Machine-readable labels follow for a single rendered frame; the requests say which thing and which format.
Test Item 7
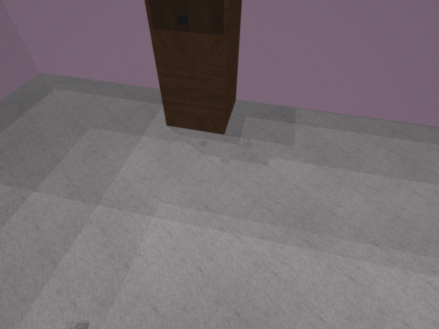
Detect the drawer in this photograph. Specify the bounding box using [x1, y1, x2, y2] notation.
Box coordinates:
[149, 0, 224, 36]

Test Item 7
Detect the handle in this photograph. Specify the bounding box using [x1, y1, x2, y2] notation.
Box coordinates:
[176, 13, 188, 26]

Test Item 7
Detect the cabinet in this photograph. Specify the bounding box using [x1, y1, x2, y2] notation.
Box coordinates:
[145, 0, 242, 134]

